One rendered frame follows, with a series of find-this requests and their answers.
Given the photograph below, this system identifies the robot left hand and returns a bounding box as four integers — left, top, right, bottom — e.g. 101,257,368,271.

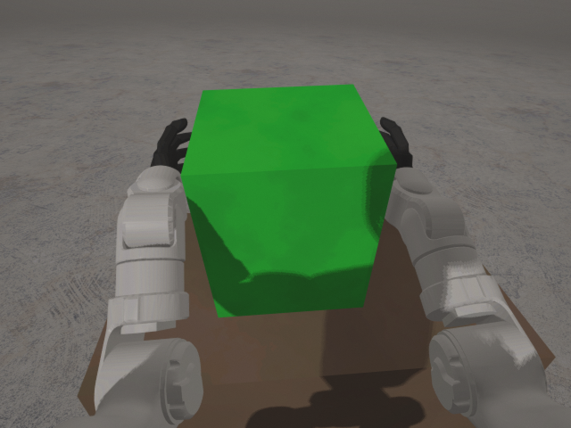
151,118,192,174

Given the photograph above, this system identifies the pedestal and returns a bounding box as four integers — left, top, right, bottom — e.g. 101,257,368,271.
77,213,555,428

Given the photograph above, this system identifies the robot left upper arm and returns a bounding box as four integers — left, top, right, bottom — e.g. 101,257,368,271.
54,338,203,428

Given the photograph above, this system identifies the carton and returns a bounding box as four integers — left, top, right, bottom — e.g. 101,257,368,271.
180,84,397,317

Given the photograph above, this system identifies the robot left forearm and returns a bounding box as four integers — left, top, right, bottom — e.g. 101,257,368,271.
95,166,189,411

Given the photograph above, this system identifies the robot right forearm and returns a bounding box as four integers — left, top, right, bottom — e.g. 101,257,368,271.
385,167,547,391

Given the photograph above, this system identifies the robot right hand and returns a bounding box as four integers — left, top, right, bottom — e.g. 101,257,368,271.
379,117,413,169

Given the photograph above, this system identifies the robot right upper arm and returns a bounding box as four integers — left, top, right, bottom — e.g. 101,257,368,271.
429,321,571,428

